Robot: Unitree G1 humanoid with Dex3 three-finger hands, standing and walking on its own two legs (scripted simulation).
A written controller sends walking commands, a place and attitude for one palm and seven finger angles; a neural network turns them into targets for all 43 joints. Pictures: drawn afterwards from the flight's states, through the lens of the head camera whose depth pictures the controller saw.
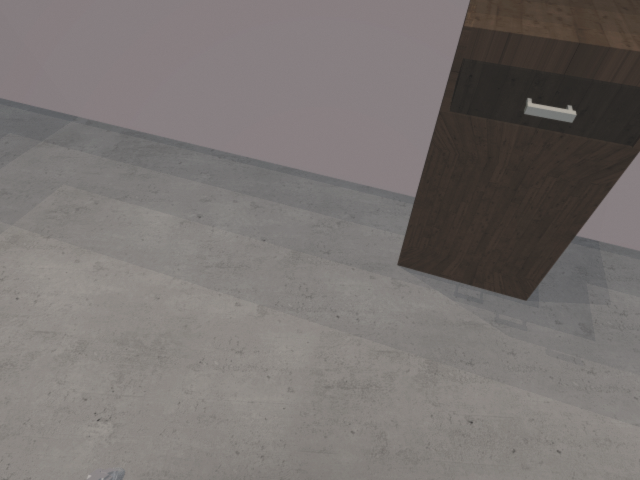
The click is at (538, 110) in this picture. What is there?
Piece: drawer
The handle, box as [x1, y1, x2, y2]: [524, 98, 576, 122]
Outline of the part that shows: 524,109 524,113 570,122 573,120 576,114 570,105 567,105 565,109 534,104 531,102 530,98 527,98 526,106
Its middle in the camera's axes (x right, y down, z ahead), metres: +0.57 -0.32 +0.96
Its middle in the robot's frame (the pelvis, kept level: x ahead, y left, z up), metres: +0.97 -0.52 +0.00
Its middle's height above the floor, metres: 0.77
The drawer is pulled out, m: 0.00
